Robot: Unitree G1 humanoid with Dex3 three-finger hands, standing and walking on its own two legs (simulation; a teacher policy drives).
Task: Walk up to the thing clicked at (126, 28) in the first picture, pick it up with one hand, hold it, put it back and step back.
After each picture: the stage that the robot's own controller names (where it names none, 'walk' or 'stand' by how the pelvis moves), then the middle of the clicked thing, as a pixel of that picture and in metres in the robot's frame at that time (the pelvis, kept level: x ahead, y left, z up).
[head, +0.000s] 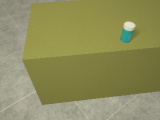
stand; (127, 32) +0.78 -0.27 -0.12
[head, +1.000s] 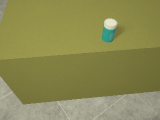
walk; (109, 30) +0.69 -0.13 -0.09
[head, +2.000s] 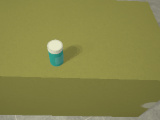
walk; (56, 53) +0.51 +0.16 -0.08
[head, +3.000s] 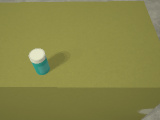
stand; (40, 62) +0.47 +0.22 -0.08
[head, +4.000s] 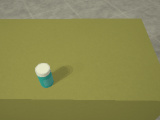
stand; (44, 75) +0.46 +0.21 -0.12
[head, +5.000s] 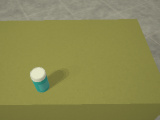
stand; (40, 80) +0.44 +0.21 -0.13
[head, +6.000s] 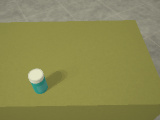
stand; (38, 81) +0.44 +0.22 -0.13
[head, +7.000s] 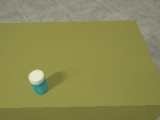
stand; (39, 82) +0.43 +0.22 -0.13
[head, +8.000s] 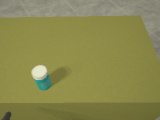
rise first; (42, 78) +0.44 +0.21 -0.12
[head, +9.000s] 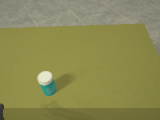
go down; (47, 83) +0.44 +0.20 -0.12
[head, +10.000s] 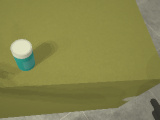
go down; (24, 56) +0.45 +0.18 -0.05
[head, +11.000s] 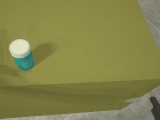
approach; (23, 55) +0.46 +0.19 -0.04
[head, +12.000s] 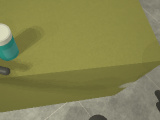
close in; (4, 43) +0.48 +0.20 +0.00
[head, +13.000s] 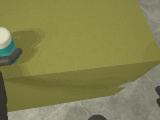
lift; (4, 47) +0.47 +0.19 +0.00
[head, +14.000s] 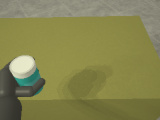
lift; (28, 76) +0.32 +0.18 +0.11
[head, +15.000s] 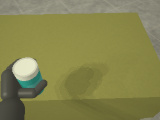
hold; (30, 78) +0.32 +0.17 +0.08
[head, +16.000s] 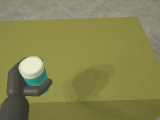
hold; (36, 76) +0.33 +0.16 +0.09
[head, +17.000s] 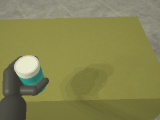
hold; (32, 75) +0.33 +0.17 +0.10
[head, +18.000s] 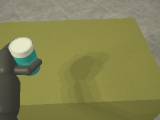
crouch; (26, 57) +0.39 +0.19 +0.12
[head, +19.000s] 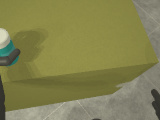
lower; (3, 48) +0.47 +0.20 -0.01
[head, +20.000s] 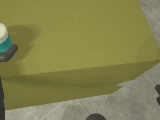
lower; out of the picture +0.47 +0.20 +0.00
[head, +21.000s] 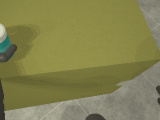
lower; out of the picture +0.48 +0.20 +0.00
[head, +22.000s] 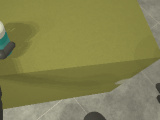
lower; out of the picture +0.48 +0.20 +0.01
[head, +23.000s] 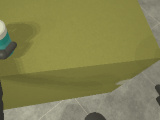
rest; out of the picture +0.48 +0.20 +0.01
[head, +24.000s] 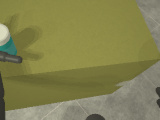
withdraw; (2, 43) +0.48 +0.19 +0.00
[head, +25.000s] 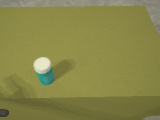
sink last; (44, 71) +0.44 +0.17 -0.07
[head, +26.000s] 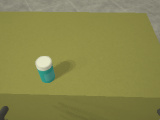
stand; (45, 69) +0.46 +0.19 -0.07
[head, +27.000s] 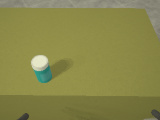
stand; (42, 69) +0.45 +0.19 -0.06
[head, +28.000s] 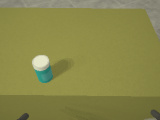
stand; (43, 69) +0.45 +0.19 -0.06
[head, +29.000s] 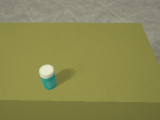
stand; (48, 77) +0.47 +0.18 -0.11
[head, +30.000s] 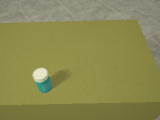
stand; (42, 80) +0.44 +0.21 -0.12
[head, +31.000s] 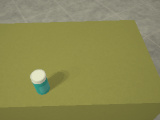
stand; (40, 82) +0.43 +0.21 -0.12
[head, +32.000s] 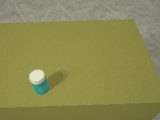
stand; (39, 82) +0.43 +0.22 -0.13
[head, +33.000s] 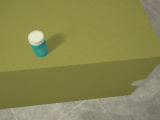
walk; (38, 44) +0.54 +0.20 -0.10
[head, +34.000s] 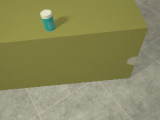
walk; (48, 20) +0.82 +0.25 -0.11
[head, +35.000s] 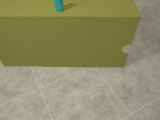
stand; (58, 2) +1.09 +0.19 -0.10
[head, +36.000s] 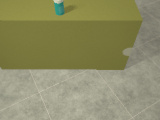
stand; (59, 5) +1.04 +0.16 -0.12
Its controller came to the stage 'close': yes
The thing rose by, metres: 0.22
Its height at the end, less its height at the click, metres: +0.00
